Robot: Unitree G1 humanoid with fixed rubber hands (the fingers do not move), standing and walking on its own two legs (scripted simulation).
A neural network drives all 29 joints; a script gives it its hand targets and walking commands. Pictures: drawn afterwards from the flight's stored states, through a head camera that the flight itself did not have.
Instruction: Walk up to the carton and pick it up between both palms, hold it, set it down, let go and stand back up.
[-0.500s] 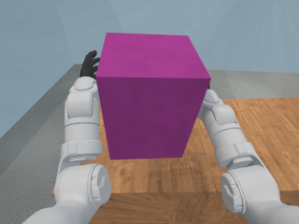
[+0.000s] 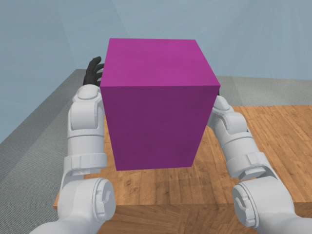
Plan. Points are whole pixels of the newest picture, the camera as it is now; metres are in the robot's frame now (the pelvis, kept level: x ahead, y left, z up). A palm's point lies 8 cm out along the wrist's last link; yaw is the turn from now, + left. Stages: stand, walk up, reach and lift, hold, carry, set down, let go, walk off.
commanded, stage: hold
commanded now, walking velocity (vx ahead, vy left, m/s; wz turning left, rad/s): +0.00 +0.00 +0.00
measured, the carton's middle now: (154, 108) +0.36 +0.00 +0.20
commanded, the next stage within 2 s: none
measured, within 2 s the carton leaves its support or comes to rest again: neither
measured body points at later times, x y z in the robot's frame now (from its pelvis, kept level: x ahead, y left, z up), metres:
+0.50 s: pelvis -0.01 +0.00 +0.00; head -0.06 +0.01 +0.45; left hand +0.39 +0.14 +0.24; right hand +0.38 -0.15 +0.21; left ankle -0.01 +0.11 -0.75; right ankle +0.05 -0.11 -0.75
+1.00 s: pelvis -0.01 -0.01 +0.00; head -0.06 +0.00 +0.45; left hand +0.40 +0.13 +0.25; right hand +0.38 -0.16 +0.21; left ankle -0.01 +0.11 -0.75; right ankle +0.05 -0.11 -0.75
